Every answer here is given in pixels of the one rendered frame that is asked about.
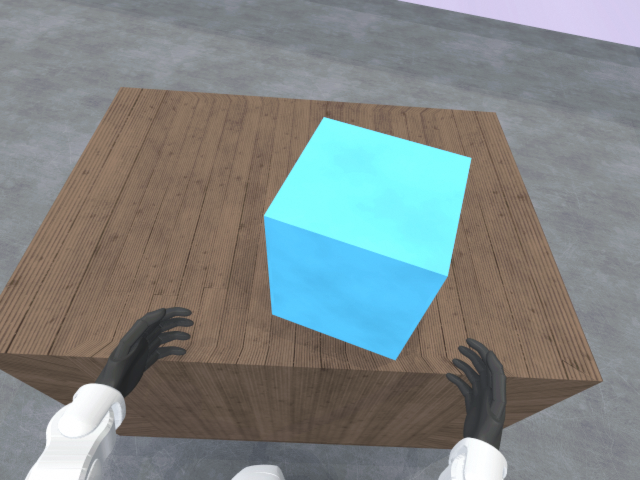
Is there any robot left forearm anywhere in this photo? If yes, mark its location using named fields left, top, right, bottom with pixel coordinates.
left=25, top=383, right=126, bottom=480

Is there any robot right forearm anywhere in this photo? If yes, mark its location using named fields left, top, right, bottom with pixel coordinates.
left=438, top=437, right=507, bottom=480

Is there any right robot hand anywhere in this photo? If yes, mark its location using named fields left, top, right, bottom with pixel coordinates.
left=446, top=338, right=507, bottom=450

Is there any pedestal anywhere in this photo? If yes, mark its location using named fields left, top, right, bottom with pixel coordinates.
left=0, top=87, right=603, bottom=449

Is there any carton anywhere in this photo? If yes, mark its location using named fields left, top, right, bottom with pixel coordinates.
left=264, top=117, right=471, bottom=360

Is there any left robot hand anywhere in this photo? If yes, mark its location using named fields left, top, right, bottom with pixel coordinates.
left=95, top=307, right=194, bottom=398

